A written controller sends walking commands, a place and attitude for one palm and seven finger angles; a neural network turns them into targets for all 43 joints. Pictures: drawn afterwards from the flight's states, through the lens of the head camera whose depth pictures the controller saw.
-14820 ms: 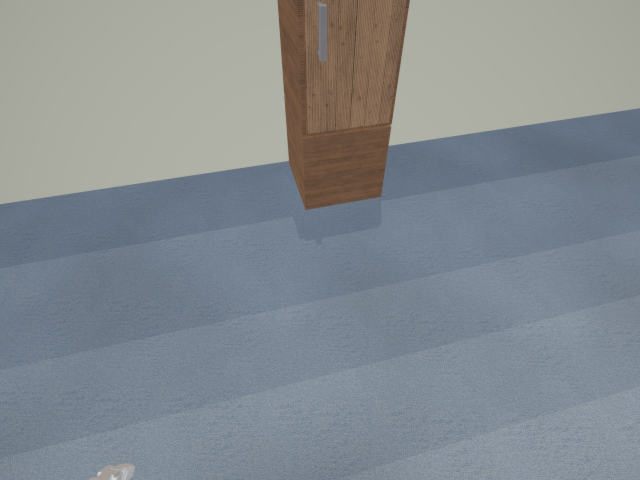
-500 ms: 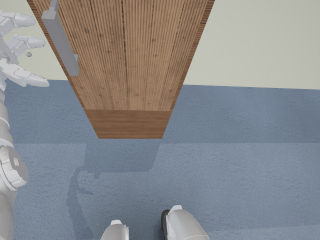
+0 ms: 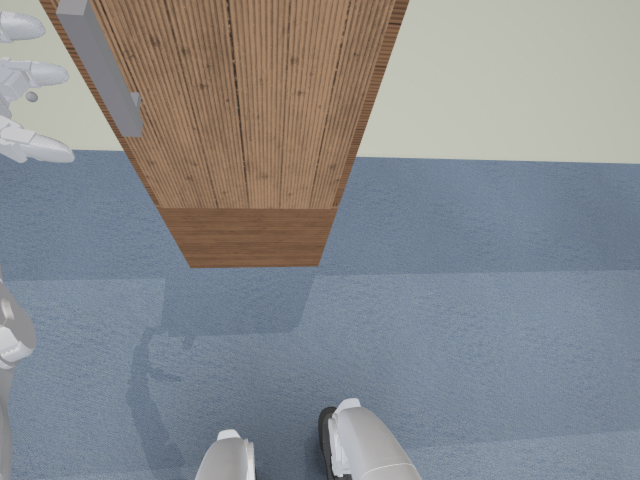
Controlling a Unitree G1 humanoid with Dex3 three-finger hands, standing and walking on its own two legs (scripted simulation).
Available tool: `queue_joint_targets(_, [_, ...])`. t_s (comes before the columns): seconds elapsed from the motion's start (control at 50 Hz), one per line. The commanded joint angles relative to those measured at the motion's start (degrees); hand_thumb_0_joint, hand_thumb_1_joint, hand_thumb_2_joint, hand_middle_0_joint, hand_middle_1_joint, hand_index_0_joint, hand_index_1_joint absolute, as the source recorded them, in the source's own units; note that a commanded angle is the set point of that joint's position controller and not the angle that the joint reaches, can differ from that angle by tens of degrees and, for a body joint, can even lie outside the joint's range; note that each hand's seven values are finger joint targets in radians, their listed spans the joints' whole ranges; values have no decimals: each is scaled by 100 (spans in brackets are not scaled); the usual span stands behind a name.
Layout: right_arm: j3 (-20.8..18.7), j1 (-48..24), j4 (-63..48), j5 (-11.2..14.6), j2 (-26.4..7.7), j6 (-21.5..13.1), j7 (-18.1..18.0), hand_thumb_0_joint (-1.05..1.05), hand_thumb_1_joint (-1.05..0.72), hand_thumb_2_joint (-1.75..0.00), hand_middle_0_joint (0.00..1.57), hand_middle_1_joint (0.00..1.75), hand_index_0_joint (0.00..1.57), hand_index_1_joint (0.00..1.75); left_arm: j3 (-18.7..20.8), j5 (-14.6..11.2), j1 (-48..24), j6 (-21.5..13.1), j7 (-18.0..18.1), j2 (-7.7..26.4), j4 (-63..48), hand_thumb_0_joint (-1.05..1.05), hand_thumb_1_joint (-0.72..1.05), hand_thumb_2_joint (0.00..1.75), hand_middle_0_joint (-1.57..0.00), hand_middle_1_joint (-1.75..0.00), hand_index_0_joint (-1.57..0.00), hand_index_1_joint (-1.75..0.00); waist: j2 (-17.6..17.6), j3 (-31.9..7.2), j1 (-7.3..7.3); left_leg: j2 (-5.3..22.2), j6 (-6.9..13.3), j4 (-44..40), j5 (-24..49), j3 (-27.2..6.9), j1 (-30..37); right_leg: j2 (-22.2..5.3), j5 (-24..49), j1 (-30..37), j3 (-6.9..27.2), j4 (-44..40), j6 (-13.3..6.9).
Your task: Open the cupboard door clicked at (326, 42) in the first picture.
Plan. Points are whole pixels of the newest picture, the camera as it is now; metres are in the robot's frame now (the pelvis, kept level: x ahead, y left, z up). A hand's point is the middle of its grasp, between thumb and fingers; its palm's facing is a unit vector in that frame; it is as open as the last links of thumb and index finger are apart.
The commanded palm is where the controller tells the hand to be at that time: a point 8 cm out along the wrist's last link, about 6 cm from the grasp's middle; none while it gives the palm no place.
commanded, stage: slide the fingers in behind the handle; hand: left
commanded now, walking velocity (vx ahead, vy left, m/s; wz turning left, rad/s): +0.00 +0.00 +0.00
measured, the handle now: (111, 65) +0.57 +0.18 +0.10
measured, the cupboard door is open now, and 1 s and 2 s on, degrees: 0 0 0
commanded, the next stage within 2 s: close the thumb around the handle in 1.52 s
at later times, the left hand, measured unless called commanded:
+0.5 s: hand (77, 95) +0.52 +0.21 +0.10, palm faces -0.08 -1.00 -0.02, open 14.0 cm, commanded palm +0.51 +0.25 +0.10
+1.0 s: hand (108, 100) +0.52 +0.18 +0.09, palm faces -0.07 -1.00 -0.01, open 13.8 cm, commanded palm +0.51 +0.22 +0.10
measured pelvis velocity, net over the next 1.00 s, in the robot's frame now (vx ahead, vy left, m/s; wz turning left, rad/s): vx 0.00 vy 0.00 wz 0.02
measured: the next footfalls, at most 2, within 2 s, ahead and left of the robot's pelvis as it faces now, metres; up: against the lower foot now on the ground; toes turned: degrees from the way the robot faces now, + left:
none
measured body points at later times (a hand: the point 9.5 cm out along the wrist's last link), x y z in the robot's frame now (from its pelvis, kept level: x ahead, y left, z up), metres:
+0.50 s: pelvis +0.00 +0.01 +0.00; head +0.14 +0.03 +0.43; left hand +0.52 +0.26 +0.11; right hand -0.01 -0.25 -0.10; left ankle -0.03 +0.11 -0.68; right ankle +0.05 -0.13 -0.68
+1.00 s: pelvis +0.00 +0.00 +0.00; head +0.14 +0.02 +0.43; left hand +0.52 +0.24 +0.10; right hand +0.00 -0.27 -0.10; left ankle -0.03 +0.11 -0.68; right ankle +0.05 -0.13 -0.68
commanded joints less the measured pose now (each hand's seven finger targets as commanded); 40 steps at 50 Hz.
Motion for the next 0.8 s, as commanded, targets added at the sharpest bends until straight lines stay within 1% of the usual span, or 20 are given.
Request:
queue_joint_targets(0.0, [-436,1065,-201,-3,-1076,-98,-33,0,-90,-90,20,30,20,30,165,-255,-2199,-465,-47,1426,-1264,0,-50,30,-30,-120,-30,-120,977,-3065,-2,-124,109,-623,2682,46,1322,169,1839,2172,42,-227,-196])
queue_joint_targets(0.02, [-423,1044,-183,2,-1079,-98,-37,0,-90,-90,20,30,20,30,92,-256,-2241,-445,-37,1349,-1175,0,-50,30,-30,-120,-30,-120,814,-2850,-52,-120,131,-645,2421,59,1123,164,1673,2147,55,-270,-177])
queue_joint_targets(0.06, [-418,1040,-194,9,-1082,-113,-51,0,-90,-90,20,30,20,30,138,-232,-2456,-458,22,1441,-1250,0,-50,30,-30,-120,-30,-120,917,-2725,-44,-141,136,-699,2285,42,1069,158,1565,2157,55,-278,-207])
queue_joint_targets(0.08, [-435,1058,-168,-2,-1074,-116,-34,0,-90,-90,20,30,20,30,103,-182,-2543,-461,63,1426,-1364,0,-50,30,-30,-120,-30,-120,1152,-2920,-32,-143,120,-713,2287,37,1223,155,1491,2096,51,-279,-192])
queue_joint_targets(0.12, [-439,1083,-167,-24,-1058,-131,-28,0,-90,-90,20,30,20,30,124,-97,-2454,-499,171,1456,-1483,0,-50,30,-30,-120,-30,-120,1252,-3023,27,-132,99,-699,2470,9,1375,142,1525,2047,33,-246,-205])
queue_joint_targets(0.16, [-469,1104,-207,-42,-1041,-140,-10,0,-90,-90,20,30,20,30,61,-120,-2457,-593,259,1259,-1751,0,-50,30,-30,-120,-30,-120,1445,-3249,56,-114,28,-704,2943,-73,1821,161,1640,1892,-42,-191,-240])
queue_joint_targets(0.2, [-470,1065,-125,-35,-1025,-145,14,0,-90,-90,20,30,20,30,-146,-160,-2469,-569,326,908,-1577,0,-50,30,-30,-120,-30,-120,1305,-2984,-56,-79,4,-706,2839,-99,1897,168,1432,1608,-90,-255,-197])
queue_joint_targets(0.24, [-474,1067,-126,-26,-1038,-150,22,0,-90,-90,20,30,20,30,-170,-174,-2516,-516,400,825,-1482,0,-50,30,-30,-120,-30,-120,1085,-2839,-84,-97,33,-762,2577,-95,1712,167,1312,1688,-83,-300,-184])
queue_joint_targets(0.26, [-478,1087,-146,-37,-1049,-168,6,0,-90,-90,20,30,20,30,-60,-203,-2554,-531,440,879,-1495,0,-50,30,-30,-120,-30,-120,998,-2860,-74,-104,52,-768,2629,-97,1706,169,1398,1760,-87,-293,-204])
queue_joint_targets(0.28, [-475,1079,-126,-42,-1044,-163,8,0,-90,-90,20,30,20,30,-9,-139,-2531,-518,471,999,-1460,0,-50,30,-30,-120,-30,-120,1156,-2963,-11,-115,33,-765,2597,-78,1659,145,1408,1829,-55,-277,-196])
queue_joint_targets(0.32, [-458,1076,-138,-46,-1011,-167,29,0,-90,-90,20,30,20,30,-99,-74,-2445,-492,563,857,-1355,0,-50,30,-30,-120,-30,-120,1061,-2776,-11,-123,37,-792,2537,-73,1566,138,1380,1810,-63,-285,-197])
queue_joint_targets(0.38, [-500,1085,-181,-60,-975,-176,55,0,-90,-90,20,30,20,30,-199,-39,-2334,-596,686,638,-1649,0,-50,30,-30,-120,-30,-120,1149,-3070,43,-100,-16,-780,3022,-102,1938,142,1603,1816,-76,-249,-197])
queue_joint_targets(0.48, [-492,1064,-177,-47,-971,-164,60,0,-90,-90,20,30,20,30,-168,-96,-2299,-548,779,513,-1242,0,-50,30,-30,-120,-30,-120,588,-2689,-28,-148,90,-813,2404,12,1303,133,1571,2103,-11,-307,-172])
queue_joint_targets(0.5, [-476,1058,-173,-39,-979,-167,47,0,-90,-90,20,30,20,30,-126,-48,-2372,-535,802,640,-1191,0,-50,30,-30,-120,-30,-120,535,-2577,-43,-156,108,-810,2257,23,1141,115,1524,2114,15,-306,-167])
queue_joint_targets(0.54, [-490,1085,-182,-45,-953,-183,49,0,-90,-90,20,30,20,30,-143,2,-2421,-564,832,636,-1271,0,-50,30,-30,-120,-30,-120,550,-2695,-36,-178,126,-804,2265,58,1121,102,1625,2253,51,-302,-163])
queue_joint_targets(0.58, [-518,1079,-193,-64,-915,-198,68,0,-90,-90,20,30,20,30,-258,45,-2379,-696,824,488,-1612,0,-50,30,-30,-120,-30,-120,990,-3132,44,-171,56,-772,2735,12,1611,98,1829,2198,26,-217,-188])
queue_joint_targets(0.66, [-514,1049,-161,-42,-927,-197,58,0,-90,-90,20,30,20,30,-385,-121,-2334,-623,775,180,-1389,0,-50,30,-30,-120,-30,-120,577,-2783,-70,-165,104,-770,2502,27,1414,121,1720,2149,8,-290,-182])
queue_joint_targets(0.74, [-509,1048,-83,-46,-932,-244,25,0,-90,-90,20,30,20,30,-373,-88,-2799,-592,856,291,-1460,0,-50,30,-30,-120,-30,-120,622,-2810,-120,-190,120,-778,2200,18,1240,89,1564,2171,61,-308,-154])
queue_joint_targets(0.76, [-508,1049,-106,-60,-915,-271,23,0,-90,-90,20,30,20,30,-397,-88,-2905,-683,900,260,-1697,0,-50,30,-30,-120,-30,-120,934,-2944,-86,-202,99,-764,2403,8,1440,93,1670,2132,51,-262,-190])
queue_joint_targets(0.78, [-534,1065,-72,-75,-919,-275,38,0,-90,-90,20,30,20,30,-282,-60,-2820,-725,954,362,-1705,0,-50,30,-30,-120,-30,-120,942,-3185,-47,-190,76,-725,2518,-5,1585,95,1720,2155,51,-240,-175])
